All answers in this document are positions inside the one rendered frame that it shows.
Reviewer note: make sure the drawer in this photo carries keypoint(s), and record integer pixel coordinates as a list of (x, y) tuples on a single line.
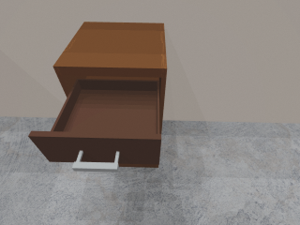
[(101, 117)]

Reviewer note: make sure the cabinet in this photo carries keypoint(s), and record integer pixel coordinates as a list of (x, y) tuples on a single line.
[(116, 51)]

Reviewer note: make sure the handle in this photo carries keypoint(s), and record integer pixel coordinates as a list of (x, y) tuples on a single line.
[(103, 167)]

